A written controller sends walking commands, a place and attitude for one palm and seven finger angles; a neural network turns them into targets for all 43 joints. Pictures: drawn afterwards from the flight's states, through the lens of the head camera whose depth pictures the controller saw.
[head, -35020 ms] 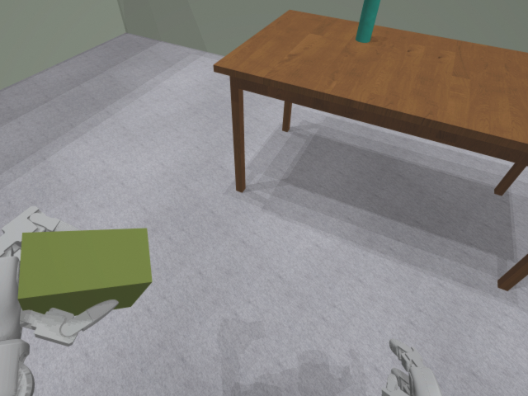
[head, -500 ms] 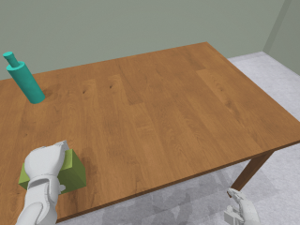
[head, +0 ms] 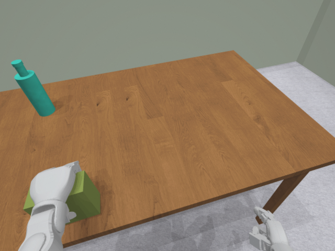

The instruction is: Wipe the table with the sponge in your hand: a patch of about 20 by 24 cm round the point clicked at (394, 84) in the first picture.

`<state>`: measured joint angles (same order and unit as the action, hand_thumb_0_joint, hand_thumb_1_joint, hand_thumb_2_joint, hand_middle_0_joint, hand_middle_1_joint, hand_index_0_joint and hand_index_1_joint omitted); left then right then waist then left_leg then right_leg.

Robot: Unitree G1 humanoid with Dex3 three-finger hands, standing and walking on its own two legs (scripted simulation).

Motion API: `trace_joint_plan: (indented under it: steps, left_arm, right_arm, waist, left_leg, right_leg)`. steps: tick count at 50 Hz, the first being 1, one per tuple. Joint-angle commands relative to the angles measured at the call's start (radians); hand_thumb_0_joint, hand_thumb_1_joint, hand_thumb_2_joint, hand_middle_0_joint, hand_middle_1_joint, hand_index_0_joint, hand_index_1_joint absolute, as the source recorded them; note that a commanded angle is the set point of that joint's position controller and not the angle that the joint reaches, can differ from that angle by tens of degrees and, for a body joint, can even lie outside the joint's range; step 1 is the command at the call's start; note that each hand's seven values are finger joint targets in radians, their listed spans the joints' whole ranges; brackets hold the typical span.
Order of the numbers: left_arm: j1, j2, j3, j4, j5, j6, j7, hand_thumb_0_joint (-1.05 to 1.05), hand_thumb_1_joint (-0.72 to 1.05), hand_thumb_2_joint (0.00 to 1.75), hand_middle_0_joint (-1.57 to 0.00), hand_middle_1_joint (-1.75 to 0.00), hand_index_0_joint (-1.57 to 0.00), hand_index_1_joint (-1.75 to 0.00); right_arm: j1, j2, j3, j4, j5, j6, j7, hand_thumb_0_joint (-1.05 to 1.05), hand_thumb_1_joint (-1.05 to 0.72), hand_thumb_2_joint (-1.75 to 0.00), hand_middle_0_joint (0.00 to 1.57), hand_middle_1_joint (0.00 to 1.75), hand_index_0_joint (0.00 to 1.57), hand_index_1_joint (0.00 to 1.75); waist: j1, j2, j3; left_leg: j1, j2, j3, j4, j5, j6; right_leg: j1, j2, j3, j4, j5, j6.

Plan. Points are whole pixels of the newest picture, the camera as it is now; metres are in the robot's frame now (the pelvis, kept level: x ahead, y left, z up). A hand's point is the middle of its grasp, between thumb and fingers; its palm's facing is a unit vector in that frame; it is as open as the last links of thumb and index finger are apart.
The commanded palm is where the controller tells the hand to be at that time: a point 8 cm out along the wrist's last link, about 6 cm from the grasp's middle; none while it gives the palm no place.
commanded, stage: lift the sponge slowly off the table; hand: left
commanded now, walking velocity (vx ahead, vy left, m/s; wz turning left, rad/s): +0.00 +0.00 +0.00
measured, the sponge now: (69, 203) +0.21 +0.29 -0.02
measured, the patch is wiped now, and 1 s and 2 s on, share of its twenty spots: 1.00 1.00 1.00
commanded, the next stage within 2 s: bring the sponge back beside the body in 1.64 s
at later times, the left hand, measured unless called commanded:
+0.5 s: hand (62, 192) +0.21 +0.28 +0.05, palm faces -0.01 -0.10 -0.99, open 10.1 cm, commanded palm +0.19 +0.27 +0.12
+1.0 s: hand (53, 185) +0.21 +0.29 +0.08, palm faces -0.01 -0.10 -1.00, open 10.1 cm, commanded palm +0.19 +0.28 +0.15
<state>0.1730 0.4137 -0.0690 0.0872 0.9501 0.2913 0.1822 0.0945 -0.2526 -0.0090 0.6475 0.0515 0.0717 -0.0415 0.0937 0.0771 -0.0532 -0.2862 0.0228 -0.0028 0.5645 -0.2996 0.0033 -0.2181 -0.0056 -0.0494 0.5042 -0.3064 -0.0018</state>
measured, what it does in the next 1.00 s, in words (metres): stands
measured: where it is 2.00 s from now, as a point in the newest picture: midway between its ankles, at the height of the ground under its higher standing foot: outside the picture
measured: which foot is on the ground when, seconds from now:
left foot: down 0.00-1.00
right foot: down 0.00-1.00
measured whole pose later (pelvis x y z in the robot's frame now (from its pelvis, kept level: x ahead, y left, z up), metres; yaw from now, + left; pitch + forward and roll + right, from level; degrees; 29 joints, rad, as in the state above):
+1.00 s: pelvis -0.02 -0.02 +0.01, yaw +1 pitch -4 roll -1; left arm 0.10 0.50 -0.02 -0.01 0.88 0.28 0.03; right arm 0.06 -0.28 0.01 0.68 0.05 0.04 -0.08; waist 0.11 0.10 0.02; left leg -0.16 0.03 -0.02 0.45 -0.22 -0.02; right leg -0.09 0.01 -0.06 0.40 -0.24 -0.02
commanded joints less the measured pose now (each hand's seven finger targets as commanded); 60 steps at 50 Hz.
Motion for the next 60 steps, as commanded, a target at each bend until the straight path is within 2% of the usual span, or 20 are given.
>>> trace_joint_plan:
  steps: [1,5,7,14,23,29,30,34,37,39,43,44,46,49,51,52,54,57,59,60]
  left_arm:
    - [-0.172,0.165,0.089,-0.189,0.011,0.003,0.02,0.0,0.1,1.3,-1.2,-1.6,-1.2,-1.6]
    - [-0.208,0.161,0.071,-0.276,0.022,0.002,0.018,0.0,0.1,1.3,-1.2,-1.6,-1.2,-1.6]
    - [-0.165,0.168,0.084,-0.269,0.019,0.005,0.016,0.0,0.1,1.3,-1.2,-1.6,-1.2,-1.6]
    - [-0.221,0.235,0.137,-0.303,0.026,0.036,0.013,0.0,0.1,1.3,-1.2,-1.6,-1.2,-1.6]
    - [-0.3,0.205,0.08,-0.263,0.013,0.047,-0.048,0.0,0.1,1.3,-1.2,-1.6,-1.2,-1.6]
    - [-0.266,0.299,0.172,-0.296,0.002,0.023,-0.069,0.0,0.1,1.3,-1.2,-1.6,-1.2,-1.6]
    - [-0.274,0.267,0.146,-0.308,0.003,0.019,-0.071,0.0,0.1,1.3,-1.2,-1.6,-1.2,-1.6]
    - [-0.241,0.329,0.215,-0.299,-0.012,0.015,-0.066,0.0,0.1,1.3,-1.2,-1.6,-1.2,-1.6]
    - [-0.296,0.292,0.171,-0.278,-0.017,0.021,-0.076,0.0,0.1,1.3,-1.2,-1.6,-1.2,-1.6]
    - [-0.279,0.347,0.221,-0.282,-0.03,0.016,-0.08,0.0,0.1,1.3,-1.2,-1.6,-1.2,-1.6]
    - [-0.31,0.312,0.177,-0.3,-0.037,-0.002,-0.105,0.0,0.1,1.3,-1.2,-1.6,-1.2,-1.6]
    - [-0.315,0.342,0.206,-0.319,-0.045,-0.01,-0.105,0.0,0.1,1.3,-1.2,-1.6,-1.2,-1.6]
    - [-0.326,0.295,0.157,-0.319,-0.045,-0.021,-0.114,0.0,0.1,1.3,-1.2,-1.6,-1.2,-1.6]
    - [-0.324,0.349,0.212,-0.336,-0.042,-0.029,-0.114,0.0,0.1,1.3,-1.2,-1.6,-1.2,-1.6]
    - [-0.319,0.335,0.203,-0.328,-0.033,-0.025,-0.11,0.0,0.1,1.3,-1.2,-1.6,-1.2,-1.6]
    - [-0.318,0.317,0.191,-0.335,-0.035,-0.02,-0.112,0.0,0.1,1.3,-1.2,-1.6,-1.2,-1.6]
    - [-0.305,0.372,0.244,-0.346,-0.037,-0.007,-0.102,0.0,0.1,1.3,-1.2,-1.6,-1.2,-1.6]
    - [-0.303,0.313,0.193,-0.34,-0.038,0.024,-0.106,0.0,0.1,1.3,-1.2,-1.6,-1.2,-1.6]
    - [-0.301,0.369,0.238,-0.354,-0.042,0.046,-0.108,0.0,0.1,1.3,-1.2,-1.6,-1.2,-1.6]
    - [-0.314,0.325,0.196,-0.369,-0.04,0.058,-0.116,0.0,0.1,1.3,-1.2,-1.6,-1.2,-1.6]
  right_arm:
    - [-0.179,-0.109,-0.033,-0.17,0.0,-0.061,-0.01,0.0,-0.9,-0.9,0.2,0.3,0.2,0.3]
    - [-0.193,-0.107,-0.03,-0.176,-0.003,-0.067,-0.008,0.0,-0.9,-0.9,0.2,0.3,0.2,0.3]
    - [-0.193,-0.107,-0.03,-0.171,-0.005,-0.069,-0.006,0.0,-0.9,-0.9,0.2,0.3,0.2,0.3]
    - [-0.23,-0.112,-0.019,-0.164,-0.006,-0.055,-0.01,0.0,-0.9,-0.9,0.2,0.3,0.2,0.3]
    - [-0.253,-0.109,-0.007,-0.147,-0.003,-0.064,-0.025,0.0,-0.9,-0.9,0.2,0.3,0.2,0.3]
    - [-0.259,-0.12,-0.008,-0.157,-0.007,-0.067,-0.029,0.0,-0.9,-0.9,0.2,0.3,0.2,0.3]
    - [-0.254,-0.112,-0.003,-0.165,-0.007,-0.07,-0.029,0.0,-0.9,-0.9,0.2,0.3,0.2,0.3]
    - [-0.253,-0.124,-0.008,-0.157,-0.006,-0.066,-0.027,0.0,-0.9,-0.9,0.2,0.3,0.2,0.3]
    - [-0.258,-0.121,-0.003,-0.156,-0.001,-0.071,-0.031,0.0,-0.9,-0.9,0.2,0.3,0.2,0.3]
    - [-0.261,-0.13,-0.008,-0.153,-0.001,-0.075,-0.034,0.0,-0.9,-0.9,0.2,0.3,0.2,0.3]
    - [-0.257,-0.122,-0.007,-0.156,0.001,-0.082,-0.039,0.0,-0.9,-0.9,0.2,0.3,0.2,0.3]
    - [-0.262,-0.125,-0.008,-0.157,0.002,-0.089,-0.042,0.0,-0.9,-0.9,0.2,0.3,0.2,0.3]
    - [-0.254,-0.116,-0.005,-0.159,0.003,-0.095,-0.042,0.0,-0.9,-0.9,0.2,0.3,0.2,0.3]
    - [-0.257,-0.125,-0.006,-0.157,-0.001,-0.098,-0.042,0.0,-0.9,-0.9,0.2,0.3,0.2,0.3]
    - [-0.247,-0.12,-0.008,-0.156,-0.001,-0.097,-0.041,0.0,-0.9,-0.9,0.2,0.3,0.2,0.3]
    - [-0.251,-0.122,-0.005,-0.161,-0.003,-0.094,-0.039,0.0,-0.9,-0.9,0.2,0.3,0.2,0.3]
    - [-0.261,-0.129,-0.007,-0.159,-0.001,-0.089,-0.035,0.0,-0.9,-0.9,0.2,0.3,0.2,0.3]
    - [-0.269,-0.123,-0.002,-0.165,0.0,-0.083,-0.029,0.0,-0.9,-0.9,0.2,0.3,0.2,0.3]
    - [-0.286,-0.131,-0.001,-0.164,0.002,-0.076,-0.024,0.0,-0.9,-0.9,0.2,0.3,0.2,0.3]
    - [-0.289,-0.123,0.005,-0.177,0.002,-0.075,-0.024,0.0,-0.9,-0.9,0.2,0.3,0.2,0.3]
  waist:
    - [0.001,-0.035,-0.139]
    - [0.009,0.015,-0.187]
    - [0.011,-0.007,-0.185]
    - [0.014,-0.007,-0.129]
    - [0.0,-0.022,-0.105]
    - [0.023,-0.018,-0.138]
    - [0.023,-0.023,-0.156]
    - [0.026,-0.009,-0.116]
    - [0.013,-0.023,-0.091]
    - [0.017,-0.017,-0.093]
    - [0.006,-0.008,-0.109]
    - [0.006,0.009,-0.107]
    - [-0.002,0.014,-0.098]
    - [0.013,0.007,-0.12]
    - [0.014,-0.008,-0.129]
    - [0.019,-0.019,-0.135]
    - [0.026,0.002,-0.136]
    - [0.031,0.004,-0.124]
    - [0.032,0.004,-0.119]
    - [0.036,-0.002,-0.144]
  left_leg:
    - [0.111,-0.039,-0.032,-0.076,0.273,0.046]
    - [0.15,-0.039,-0.042,-0.084,0.313,0.046]
    - [0.155,-0.039,-0.039,-0.08,0.333,0.045]
    - [0.155,-0.039,-0.034,-0.114,0.287,0.04]
    - [0.18,-0.048,-0.025,-0.133,0.248,0.046]
    - [0.193,-0.054,-0.026,-0.14,0.269,0.046]
    - [0.197,-0.058,-0.022,-0.136,0.283,0.048]
    - [0.189,-0.055,-0.024,-0.146,0.275,0.042]
    - [0.186,-0.055,-0.02,-0.148,0.259,0.044]
    - [0.19,-0.056,-0.021,-0.15,0.249,0.045]
    - [0.203,-0.056,-0.017,-0.146,0.261,0.049]
    - [0.211,-0.057,-0.023,-0.149,0.254,0.048]
    - [0.211,-0.055,-0.02,-0.151,0.252,0.049]
    - [0.219,-0.052,-0.033,-0.162,0.264,0.046]
    - [0.216,-0.052,-0.027,-0.158,0.282,0.046]
    - [0.218,-0.051,-0.03,-0.162,0.299,0.045]
    - [0.211,-0.048,-0.035,-0.174,0.295,0.04]
    - [0.21,-0.045,-0.034,-0.18,0.307,0.039]
    - [0.204,-0.043,-0.039,-0.188,0.299,0.037]
    - [0.206,-0.046,-0.033,-0.183,0.313,0.041]
  right_leg:
    - [0.014,0.049,0.011,-0.062,0.257,-0.066]
    - [0.041,0.05,0.007,-0.061,0.278,-0.071]
    - [0.053,0.049,0.012,-0.065,0.315,-0.071]
    - [0.06,0.05,0.042,-0.1,0.262,-0.074]
    - [0.058,0.042,0.038,-0.144,0.209,-0.065]
    - [0.115,0.04,0.069,-0.15,0.255,-0.069]
    - [0.127,0.034,0.047,-0.145,0.279,-0.065]
    - [0.122,0.038,0.074,-0.158,0.269,-0.068]
    - [0.098,0.031,0.056,-0.171,0.245,-0.059]
    - [0.107,0.033,0.084,-0.175,0.232,-0.062]
    - [0.106,0.026,0.06,-0.173,0.248,-0.055]
    - [0.106,0.032,0.076,-0.18,0.231,-0.059]
    - [0.092,0.03,0.053,-0.183,0.217,-0.056]
    - [0.116,0.035,0.066,-0.183,0.224,-0.063]
    - [0.121,0.031,0.049,-0.178,0.244,-0.061]
    - [0.132,0.03,0.038,-0.176,0.267,-0.061]
    - [0.144,0.036,0.062,-0.173,0.255,-0.067]
    - [0.143,0.03,0.036,-0.177,0.263,-0.065]
    - [0.151,0.036,0.061,-0.176,0.252,-0.07]
    - [0.166,0.027,0.039,-0.168,0.275,-0.066]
